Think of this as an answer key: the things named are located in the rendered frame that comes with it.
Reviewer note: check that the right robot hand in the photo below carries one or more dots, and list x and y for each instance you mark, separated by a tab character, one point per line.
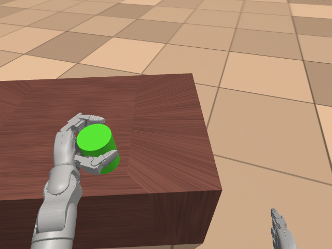
282	238

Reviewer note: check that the left robot hand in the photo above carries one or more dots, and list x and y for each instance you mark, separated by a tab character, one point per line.
66	150

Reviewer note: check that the left robot arm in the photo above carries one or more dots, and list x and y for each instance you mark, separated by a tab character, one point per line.
56	218

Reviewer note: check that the can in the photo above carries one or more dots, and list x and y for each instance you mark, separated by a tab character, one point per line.
95	140

